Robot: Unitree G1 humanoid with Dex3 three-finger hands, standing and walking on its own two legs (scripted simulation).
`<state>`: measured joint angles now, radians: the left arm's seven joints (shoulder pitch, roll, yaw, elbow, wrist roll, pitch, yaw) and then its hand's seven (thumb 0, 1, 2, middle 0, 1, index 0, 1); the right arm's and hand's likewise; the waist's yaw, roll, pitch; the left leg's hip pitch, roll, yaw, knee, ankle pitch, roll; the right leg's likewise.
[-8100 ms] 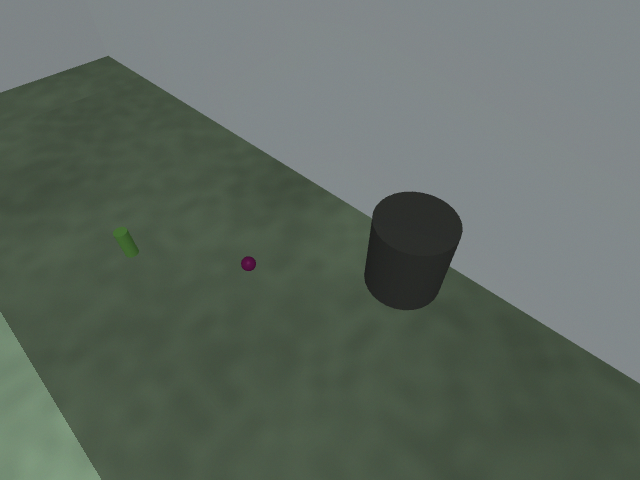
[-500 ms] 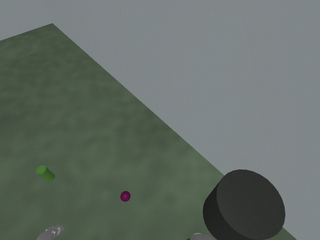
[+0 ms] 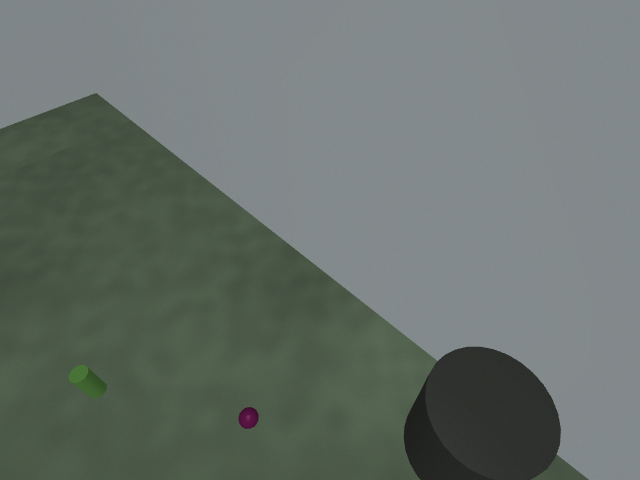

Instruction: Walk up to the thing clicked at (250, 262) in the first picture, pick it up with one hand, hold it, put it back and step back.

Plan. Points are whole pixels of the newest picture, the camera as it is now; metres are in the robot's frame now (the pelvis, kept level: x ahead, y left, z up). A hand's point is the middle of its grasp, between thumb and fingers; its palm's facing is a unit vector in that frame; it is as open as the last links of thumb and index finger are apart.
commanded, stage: walk up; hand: left
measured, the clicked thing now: (248, 417) +0.42 +0.24 -0.74
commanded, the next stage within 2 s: none
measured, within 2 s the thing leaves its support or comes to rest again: neither
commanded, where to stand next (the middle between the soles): +0.05 -0.03 m, yaw +2 degrees
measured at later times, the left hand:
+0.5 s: hand out of the picture +0.10 +0.24 -0.15, palm faces -0.02 -0.94 -0.34, open 7.3 cm
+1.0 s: hand out of the picture +0.11 +0.24 -0.15, palm faces -0.03 -0.94 -0.34, open 7.3 cm
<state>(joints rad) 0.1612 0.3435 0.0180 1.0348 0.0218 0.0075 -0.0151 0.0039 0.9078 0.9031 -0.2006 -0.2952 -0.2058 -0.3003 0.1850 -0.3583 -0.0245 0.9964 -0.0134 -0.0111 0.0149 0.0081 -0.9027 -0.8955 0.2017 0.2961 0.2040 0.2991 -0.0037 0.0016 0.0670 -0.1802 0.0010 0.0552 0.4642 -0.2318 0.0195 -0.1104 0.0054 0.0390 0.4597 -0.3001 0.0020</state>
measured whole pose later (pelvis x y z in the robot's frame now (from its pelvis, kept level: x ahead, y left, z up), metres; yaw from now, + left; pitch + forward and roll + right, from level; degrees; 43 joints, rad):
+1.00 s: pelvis +0.02 -0.01 +0.01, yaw -1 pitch -2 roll +0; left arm 0.10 0.34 0.02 1.12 0.01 0.00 0.00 0.00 0.91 0.90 -0.20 -0.30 -0.21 -0.30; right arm 0.11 -0.35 -0.01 1.10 -0.01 -0.02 0.00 0.01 -0.90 -0.90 0.20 0.30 0.20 0.30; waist -0.01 -0.01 0.04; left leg -0.10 0.02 0.06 0.33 -0.20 0.00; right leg -0.03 0.02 0.05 0.32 -0.25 -0.02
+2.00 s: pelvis +0.00 -0.02 -0.02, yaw +3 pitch -3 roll +0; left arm 0.24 0.44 0.09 0.94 0.05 0.05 -0.06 0.01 0.91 0.90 -0.20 -0.30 -0.21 -0.30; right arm 0.27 -0.39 -0.05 0.86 -0.02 -0.08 -0.01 0.00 -0.90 -0.89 0.21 0.30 0.21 0.30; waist 0.02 -0.08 0.10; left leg -0.24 0.05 -0.01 0.68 -0.39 -0.02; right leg -0.40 -0.01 0.04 0.95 -0.51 -0.01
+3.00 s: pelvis +0.00 -0.06 -0.01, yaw +4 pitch -3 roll +0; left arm 0.40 0.38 0.06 0.92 0.04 -0.05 -0.04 0.00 0.91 0.90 -0.20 -0.30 -0.21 -0.30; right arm 0.25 -0.47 -0.07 0.91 -0.02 -0.02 -0.01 0.01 -0.90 -0.90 0.20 0.30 0.20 0.30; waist 0.07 -0.02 0.10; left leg -0.47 0.00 -0.03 0.97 -0.47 0.04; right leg -0.21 0.04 -0.04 0.62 -0.36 -0.06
